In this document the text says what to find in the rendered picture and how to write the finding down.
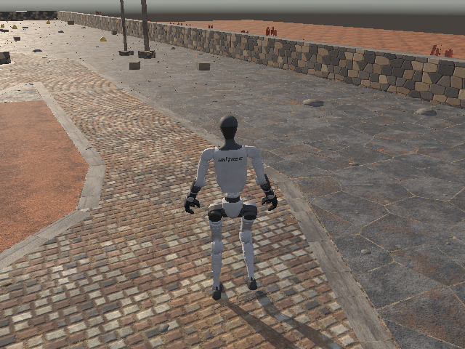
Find humanoid robot head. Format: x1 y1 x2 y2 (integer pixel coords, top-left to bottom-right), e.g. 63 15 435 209
217 115 242 151

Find left robot forearm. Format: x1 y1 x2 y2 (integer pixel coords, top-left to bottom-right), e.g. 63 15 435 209
186 176 201 202

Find right robot upper arm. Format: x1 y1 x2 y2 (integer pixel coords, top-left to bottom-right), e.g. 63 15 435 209
245 145 267 185

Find robot left shin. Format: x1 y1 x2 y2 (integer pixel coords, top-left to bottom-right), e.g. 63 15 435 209
211 242 222 290

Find robot left hand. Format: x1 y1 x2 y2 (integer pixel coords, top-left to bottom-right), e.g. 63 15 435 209
184 198 200 214

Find left robot upper arm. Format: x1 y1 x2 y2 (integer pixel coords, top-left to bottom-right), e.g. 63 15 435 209
194 148 215 188

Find right robot forearm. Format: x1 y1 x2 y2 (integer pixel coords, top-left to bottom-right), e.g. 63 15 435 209
260 174 275 199

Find robot right hand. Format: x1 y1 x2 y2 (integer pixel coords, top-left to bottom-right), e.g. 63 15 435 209
262 195 278 211

